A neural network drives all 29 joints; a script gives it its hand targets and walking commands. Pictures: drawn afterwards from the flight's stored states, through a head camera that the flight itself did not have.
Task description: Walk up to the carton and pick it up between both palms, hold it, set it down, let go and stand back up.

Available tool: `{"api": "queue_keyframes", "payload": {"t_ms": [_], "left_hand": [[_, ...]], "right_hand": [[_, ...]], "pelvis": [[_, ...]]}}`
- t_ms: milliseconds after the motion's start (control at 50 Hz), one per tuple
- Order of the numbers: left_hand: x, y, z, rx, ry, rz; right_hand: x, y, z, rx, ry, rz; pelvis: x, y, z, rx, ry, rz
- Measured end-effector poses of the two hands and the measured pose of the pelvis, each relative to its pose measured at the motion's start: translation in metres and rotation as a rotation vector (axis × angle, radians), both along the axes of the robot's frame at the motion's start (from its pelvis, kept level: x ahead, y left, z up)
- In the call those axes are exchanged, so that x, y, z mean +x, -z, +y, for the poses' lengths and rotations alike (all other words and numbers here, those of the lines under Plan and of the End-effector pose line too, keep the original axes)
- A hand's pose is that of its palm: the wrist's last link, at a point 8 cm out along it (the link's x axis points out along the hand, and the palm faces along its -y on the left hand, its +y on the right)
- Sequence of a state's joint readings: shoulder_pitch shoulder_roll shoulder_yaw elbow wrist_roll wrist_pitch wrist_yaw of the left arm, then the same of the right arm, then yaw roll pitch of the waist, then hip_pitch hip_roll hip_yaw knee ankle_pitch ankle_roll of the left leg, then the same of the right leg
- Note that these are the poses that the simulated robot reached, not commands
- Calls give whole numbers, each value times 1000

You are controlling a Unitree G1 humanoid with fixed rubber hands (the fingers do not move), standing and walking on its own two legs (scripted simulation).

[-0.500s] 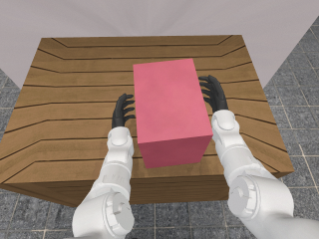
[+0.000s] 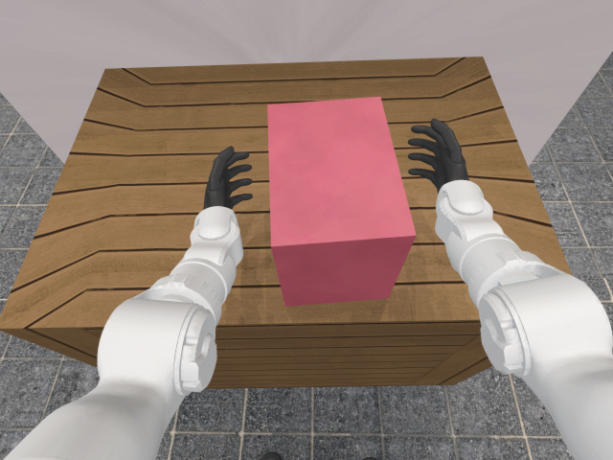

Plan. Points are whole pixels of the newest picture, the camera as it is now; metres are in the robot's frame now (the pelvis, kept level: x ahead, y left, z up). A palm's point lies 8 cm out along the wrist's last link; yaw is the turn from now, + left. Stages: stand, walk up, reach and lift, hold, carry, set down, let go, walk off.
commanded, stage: set down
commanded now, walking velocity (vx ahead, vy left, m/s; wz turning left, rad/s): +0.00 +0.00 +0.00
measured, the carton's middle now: (330, 206) +0.47 +0.01 -0.01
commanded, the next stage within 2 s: none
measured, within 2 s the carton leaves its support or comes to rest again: neither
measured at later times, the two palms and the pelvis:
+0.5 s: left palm (185, 161) +0.45 +0.19 +0.11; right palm (467, 124) +0.49 -0.15 +0.13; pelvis -0.01 -0.01 +0.00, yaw +2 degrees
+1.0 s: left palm (177, 181) +0.42 +0.19 +0.12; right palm (482, 139) +0.46 -0.15 +0.14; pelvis +0.00 -0.01 +0.02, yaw +3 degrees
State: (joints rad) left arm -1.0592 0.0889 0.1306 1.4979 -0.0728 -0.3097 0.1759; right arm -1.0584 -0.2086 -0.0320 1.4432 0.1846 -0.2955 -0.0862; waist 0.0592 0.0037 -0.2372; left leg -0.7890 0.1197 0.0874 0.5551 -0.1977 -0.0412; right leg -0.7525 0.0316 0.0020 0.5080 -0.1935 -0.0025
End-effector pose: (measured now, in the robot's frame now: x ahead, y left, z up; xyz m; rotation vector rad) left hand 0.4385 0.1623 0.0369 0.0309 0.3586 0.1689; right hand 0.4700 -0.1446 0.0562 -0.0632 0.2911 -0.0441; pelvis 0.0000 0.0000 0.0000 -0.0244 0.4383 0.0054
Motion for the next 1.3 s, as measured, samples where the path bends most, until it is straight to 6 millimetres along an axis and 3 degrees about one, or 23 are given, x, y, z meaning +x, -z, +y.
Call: {"api": "queue_keyframes", "payload": {"t_ms": [140,360,620,800,900,1060,1300], "left_hand": [[5,-21,19,8,-43,-65],[16,-66,13,9,2,-107],[13,-84,41,24,-67,-96],[10,-104,37,24,-44,-120],[-3,-99,30,22,-26,-111],[-34,-71,28,-1,-46,-85],[-65,-51,27,-17,-68,-107]], "right_hand": [[5,-21,-16,18,6,-20],[13,-57,-18,25,-14,-47],[28,-88,15,44,-68,-61],[20,-95,11,25,-46,-45],[7,-93,0,15,-37,-51],[-20,-75,-12,15,-43,-52],[-56,-40,1,35,-61,-28]], "pelvis": [[-7,5,-6,2,-13,30],[-10,1,-10,9,-29,-7],[-6,-7,-6,7,-44,-49],[-1,-14,-5,2,-53,-130],[0,-18,-6,5,-51,-188],[-7,-19,-9,14,-50,-248],[-21,-17,-10,18,-56,-265]]}}
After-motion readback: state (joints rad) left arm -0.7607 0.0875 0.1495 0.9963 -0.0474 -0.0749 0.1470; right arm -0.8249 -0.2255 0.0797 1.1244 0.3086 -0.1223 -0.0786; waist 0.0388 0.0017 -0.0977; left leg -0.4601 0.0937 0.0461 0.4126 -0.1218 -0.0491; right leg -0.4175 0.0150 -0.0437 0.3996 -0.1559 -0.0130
